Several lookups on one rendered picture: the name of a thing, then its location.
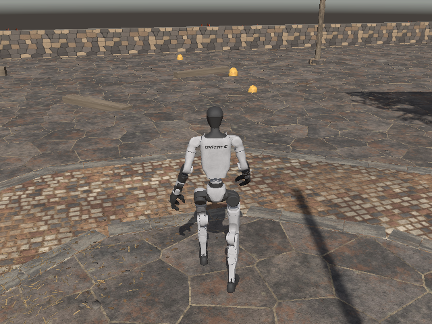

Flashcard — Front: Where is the robot left hand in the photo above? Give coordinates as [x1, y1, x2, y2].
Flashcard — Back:
[170, 192, 185, 211]

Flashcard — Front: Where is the robot right forearm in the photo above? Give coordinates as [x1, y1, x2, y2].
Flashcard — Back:
[241, 161, 250, 179]

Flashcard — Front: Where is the right robot upper arm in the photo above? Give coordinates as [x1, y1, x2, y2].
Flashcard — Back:
[229, 135, 248, 171]

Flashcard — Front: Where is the robot right hand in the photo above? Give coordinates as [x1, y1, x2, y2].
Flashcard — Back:
[235, 174, 251, 186]

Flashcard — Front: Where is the right robot thigh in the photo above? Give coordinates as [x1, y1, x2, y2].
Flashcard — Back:
[225, 189, 240, 246]

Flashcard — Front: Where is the robot left forearm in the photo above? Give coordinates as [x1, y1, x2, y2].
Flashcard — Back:
[172, 164, 188, 195]

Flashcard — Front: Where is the left robot upper arm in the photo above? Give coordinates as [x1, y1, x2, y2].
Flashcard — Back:
[182, 136, 201, 174]

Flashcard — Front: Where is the robot right shin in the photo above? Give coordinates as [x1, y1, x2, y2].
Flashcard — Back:
[227, 234, 239, 283]

